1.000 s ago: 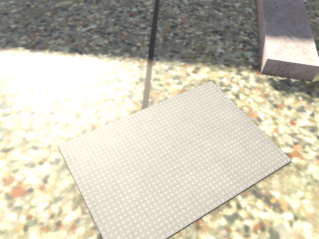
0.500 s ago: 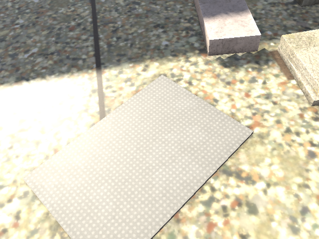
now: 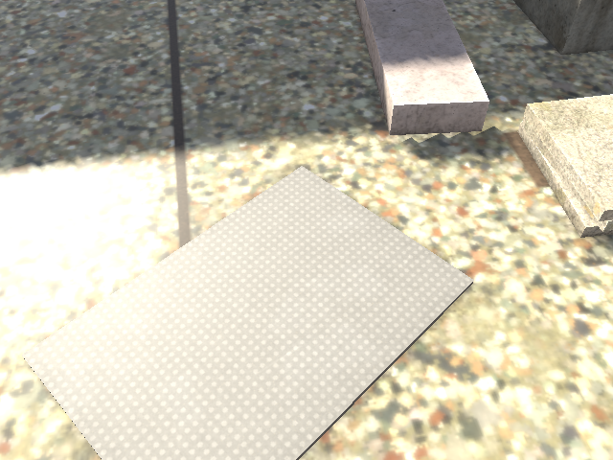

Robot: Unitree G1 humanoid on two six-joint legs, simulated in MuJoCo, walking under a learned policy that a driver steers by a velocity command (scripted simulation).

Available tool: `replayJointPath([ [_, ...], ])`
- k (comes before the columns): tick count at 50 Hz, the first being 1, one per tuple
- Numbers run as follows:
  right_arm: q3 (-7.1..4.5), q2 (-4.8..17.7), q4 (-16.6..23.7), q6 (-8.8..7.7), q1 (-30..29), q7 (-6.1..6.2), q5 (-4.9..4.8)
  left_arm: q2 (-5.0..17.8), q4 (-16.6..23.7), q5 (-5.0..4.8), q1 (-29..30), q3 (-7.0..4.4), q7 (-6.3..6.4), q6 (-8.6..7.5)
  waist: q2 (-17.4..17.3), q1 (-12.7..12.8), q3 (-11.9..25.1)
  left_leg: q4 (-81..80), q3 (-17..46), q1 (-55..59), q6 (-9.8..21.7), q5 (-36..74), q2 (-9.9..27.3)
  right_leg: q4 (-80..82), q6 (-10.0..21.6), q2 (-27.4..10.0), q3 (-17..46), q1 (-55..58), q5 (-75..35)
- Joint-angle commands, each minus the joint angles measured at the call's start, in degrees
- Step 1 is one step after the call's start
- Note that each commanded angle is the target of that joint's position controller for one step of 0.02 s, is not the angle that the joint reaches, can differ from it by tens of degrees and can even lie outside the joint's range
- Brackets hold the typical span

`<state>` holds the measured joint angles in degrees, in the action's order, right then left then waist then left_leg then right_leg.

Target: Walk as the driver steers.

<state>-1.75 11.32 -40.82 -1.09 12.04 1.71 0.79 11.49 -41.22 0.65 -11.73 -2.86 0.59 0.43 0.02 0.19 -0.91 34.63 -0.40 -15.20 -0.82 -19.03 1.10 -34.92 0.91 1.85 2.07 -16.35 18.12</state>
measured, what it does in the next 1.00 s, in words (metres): walks ahead: left foot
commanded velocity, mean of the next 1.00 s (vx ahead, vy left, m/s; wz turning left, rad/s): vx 0.33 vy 0.00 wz -0.01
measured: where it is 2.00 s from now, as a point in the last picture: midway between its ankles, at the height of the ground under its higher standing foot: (307, 336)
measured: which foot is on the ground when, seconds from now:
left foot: down 0.00-0.46, up 0.48-0.78, down 0.80-1.00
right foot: down 0.00-0.82, up 0.84-1.00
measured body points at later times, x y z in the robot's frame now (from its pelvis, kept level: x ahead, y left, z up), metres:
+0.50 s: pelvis +0.09 -0.01 -0.02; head +0.09 -0.02 +0.43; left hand +0.17 +0.25 -0.12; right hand +0.18 -0.27 -0.13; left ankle +0.01 +0.12 -0.67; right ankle +0.00 -0.11 -0.73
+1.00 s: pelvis +0.31 +0.05 +0.02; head +0.34 +0.05 +0.47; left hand +0.44 +0.32 -0.09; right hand +0.42 -0.22 -0.09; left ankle +0.38 +0.13 -0.72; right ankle +0.29 -0.10 -0.63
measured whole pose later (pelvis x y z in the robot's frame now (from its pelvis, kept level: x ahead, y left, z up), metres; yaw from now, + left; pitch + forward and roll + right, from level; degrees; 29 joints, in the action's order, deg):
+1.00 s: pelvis +0.31 +0.05 +0.02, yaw +0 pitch +1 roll +1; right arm -3.0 14.6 -41.2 -4.2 15.3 -1.1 0.8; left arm 17.0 -43.1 -0.9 -13.1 -2.6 -0.1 -3.2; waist 2.0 -1.0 -1.1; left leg 22.3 -2.2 -18.4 12.6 -14.9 -4.0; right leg -66.3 0.1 -4.4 2.1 -31.1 17.8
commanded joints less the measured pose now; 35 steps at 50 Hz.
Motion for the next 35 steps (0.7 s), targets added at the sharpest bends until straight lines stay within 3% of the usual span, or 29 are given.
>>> replayJointPath([
  [1, -1.57, 5.7, 4.2, -0.82, -0.8, 0.12, -0.08, 4.5, 4.1, -0.08, 1.9, -1.17, 0.33, -0.92, 0.6, -0.3, 2.8, -5.3, 2.8, 0.2, 1.7, 9.1, 2.2, 5.3, 1.5, -3.2, 3.9, 1.2, -10.2],
  [5, -1.60, 5.2, 4.2, -0.81, -0.4, 0.07, -0.13, 4.5, 3.8, -0.18, 1.7, -1.30, 0.58, -0.99, 0.5, -0.3, 2.6, -5.3, 2.6, 0.1, 1.7, 9.5, 1.8, 5.1, 1.3, -3.3, 4.0, 1.6, -10.8],
  [6, -1.60, 4.9, 3.7, -0.68, 0.7, 0.05, -0.10, 4.3, 3.3, -0.17, 0.6, -1.31, 0.62, -0.89, 0.5, -0.3, 3.7, -5.4, 2.1, 0.3, 1.9, 4.3, 1.2, 5.2, 1.5, -2.8, 3.4, 2.0, -5.3],
  [9, -2.20, 6.3, 3.7, -0.70, 1.9, 0.21, -1.14, 6.0, 2.8, -1.24, -1.2, -1.95, 0.70, -1.13, -0.3, 0.0, -2.5, -6.2, 3.4, -5.3, 5.0, -18.7, 0.7, 5.2, 3.9, -1.8, 3.4, -4.0, 20.1],
  [12, -2.01, 5.9, 3.8, -2.91, 3.5, -0.10, -1.87, 5.0, 2.9, -2.07, -1.8, -1.44, 0.20, -3.80, -0.7, -0.2, -5.7, -6.1, 7.4, -6.7, 7.8, -22.2, 2.6, 3.7, 5.8, -3.0, 5.0, -7.4, 21.7],
  [15, -2.22, 6.7, 3.9, -4.48, 5.4, -0.85, -2.05, 4.2, 3.7, -2.17, -0.6, -1.09, -0.90, -6.18, -3.0, -0.8, -4.2, -7.5, 12.9, -3.0, 10.7, -19.4, 4.9, -0.3, 6.1, -2.1, 3.6, -9.5, 15.6],
  [16, -2.44, 7.6, 3.9, -4.71, 6.3, -1.11, -2.17, 3.8, 4.1, -2.29, -0.6, -0.95, -1.31, -6.83, -5.6, -0.7, -3.6, -8.6, 16.5, -0.7, 12.1, -16.9, 6.8, -2.8, 5.8, -1.1, 2.2, -10.9, 12.6],
  [17, -2.68, 8.5, 4.0, -4.91, 7.1, -1.35, -2.33, 3.8, 4.3, -2.33, -0.9, -0.97, -1.72, -7.42, -8.2, -0.5, -2.9, -9.3, 20.3, 2.1, 13.6, -12.1, 9.1, -6.1, 5.4, -0.3, 0.4, -12.4, 7.8],
  [18, -3.01, 9.2, 4.2, -5.01, 8.1, -1.60, -2.30, 4.6, 4.4, -2.31, -1.0, -1.27, -2.05, -7.79, -8.7, -0.6, -1.9, -8.5, 22.6, 4.8, 14.7, -4.8, 10.9, -8.6, 5.1, -0.3, -0.8, -13.5, 1.7],
  [20, -3.79, 10.8, 4.8, -4.91, 9.0, -1.92, -2.21, 5.6, 4.1, -2.08, -2.0, -1.79, -2.50, -7.98, -6.2, -0.5, 1.3, -4.3, 21.1, 6.8, 14.9, 9.6, 10.8, -9.5, 4.5, -0.2, -1.2, -11.5, -6.7],
  [21, -3.93, 11.0, 5.9, -4.72, 7.1, -1.98, -2.20, 6.1, 3.2, -1.99, -4.7, -2.16, -2.76, -7.96, -4.7, 1.0, 3.3, -0.2, 17.3, 4.3, 13.5, 17.0, 8.8, -7.5, 4.8, 0.1, -0.6, -6.1, -10.8],
  [22, -3.60, 10.1, 8.4, -4.74, 0.5, -2.05, -2.00, 7.8, 0.8, -2.03, -12.7, -3.11, -3.04, -8.07, -0.5, 5.9, 6.0, 11.0, 9.1, -5.9, 9.8, 28.8, 3.3, -1.3, 6.8, -0.8, 4.0, 8.4, -17.4],
  [23, -3.01, 7.9, 10.9, -5.59, -5.6, -1.68, -2.06, 13.7, -2.3, -1.02, -25.0, -5.06, -3.12, -7.71, 12.2, 11.5, 8.6, 36.6, 0.6, -23.8, 4.2, 26.1, -3.9, 7.6, 12.3, -9.4, 21.4, 25.6, -25.4],
  [24, -2.53, 6.8, 9.7, -5.86, -2.8, -1.50, -1.61, 13.1, -1.8, -1.22, -25.0, -3.99, -3.30, -6.85, 16.4, 8.3, 5.5, 46.2, 2.7, -39.7, 2.9, -13.1, -5.6, 11.8, 17.8, -19.6, 34.5, 31.5, -39.2],
  [25, -2.13, 6.5, 10.9, -5.86, -4.6, -1.67, -2.91, 10.8, -1.1, -1.68, -22.8, -3.08, -3.01, -6.48, 9.9, 7.1, 1.0, 50.3, 5.5, -48.2, 3.8, -15.9, -2.9, 13.3, 20.8, -22.4, 38.1, 29.7, -27.5],
  [26, -1.44, 5.4, 11.7, -5.42, -7.7, -1.82, -3.84, 8.8, -0.7, -1.57, -20.6, -2.23, -2.29, -6.06, 3.7, 6.0, -2.8, 52.5, 5.1, -52.9, 3.8, -13.7, -0.3, 14.2, 19.5, -22.4, 33.9, 28.3, -22.2],
  [27, -0.66, 3.8, 12.6, -5.23, -9.4, -2.12, -3.55, 7.8, -1.1, -1.80, -18.1, -1.38, -1.72, -5.49, 0.5, 4.3, -6.0, 50.0, 4.2, -54.7, 3.3, -10.4, 2.2, 16.1, 16.6, -21.2, 29.3, 24.6, -20.8],
  [29, -0.45, 4.1, 12.3, -4.65, -7.2, -2.83, -1.90, 6.4, -0.2, -1.26, -11.6, -0.36, -0.88, -4.58, 2.7, 0.7, -6.9, 40.5, 1.9, -45.7, 1.8, -1.7, 4.8, 21.2, 12.1, -15.0, 19.5, 14.2, -19.9],
  [31, 0.25, 3.6, 12.6, -4.81, -9.5, -3.79, -0.71, 7.0, -0.3, -0.84, -8.5, -0.34, 0.38, -4.04, 3.8, 0.7, -6.3, 25.9, -1.7, -32.6, 0.6, 10.8, 3.9, 25.1, 9.7, -9.5, 9.5, 4.4, -22.3],
  [32, 0.65, 2.7, 12.8, -5.00, -11.7, -4.04, -0.48, 8.0, -1.2, -1.24, -9.5, -0.68, 0.82, -4.17, 3.7, 1.5, -5.2, 17.5, -3.0, -24.4, 0.5, 16.5, 2.6, 26.9, 8.8, -7.9, 6.2, 1.1, -22.0],
  [33, 0.67, 2.7, 13.1, -5.11, -13.3, -4.07, -0.88, 10.0, -2.1, -1.68, -11.3, -1.17, 1.01, -4.57, 4.7, 2.1, -4.1, 11.6, -3.4, -18.8, 0.5, 19.8, 1.4, 28.6, 8.7, -8.1, 5.5, 1.0, -21.7],
  [35, -0.12, 5.1, 13.5, -4.95, -15.1, -4.03, -2.07, 12.9, -3.4, -2.75, -13.0, -1.91, 0.94, -5.32, 5.8, 2.1, -3.1, 3.3, -2.5, -16.7, 1.4, 20.0, -0.2, 27.8, 8.4, -10.8, 6.2, 8.5, -26.1],
])
Velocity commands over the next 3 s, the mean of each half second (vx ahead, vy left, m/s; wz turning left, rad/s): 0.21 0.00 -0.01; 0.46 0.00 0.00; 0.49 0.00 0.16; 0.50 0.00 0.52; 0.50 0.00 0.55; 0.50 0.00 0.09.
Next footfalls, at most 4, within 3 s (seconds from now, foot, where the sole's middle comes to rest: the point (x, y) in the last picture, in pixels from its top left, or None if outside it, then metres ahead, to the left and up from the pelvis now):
0.80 left None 0.43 0.13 -0.75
1.30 right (382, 457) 0.52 -0.13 -0.76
1.78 left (256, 340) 0.80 0.16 -0.75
2.28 right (283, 238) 1.12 0.10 -0.75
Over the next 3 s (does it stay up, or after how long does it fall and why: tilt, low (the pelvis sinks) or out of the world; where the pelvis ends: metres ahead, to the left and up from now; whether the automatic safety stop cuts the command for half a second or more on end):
stays up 1.16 0.39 0.02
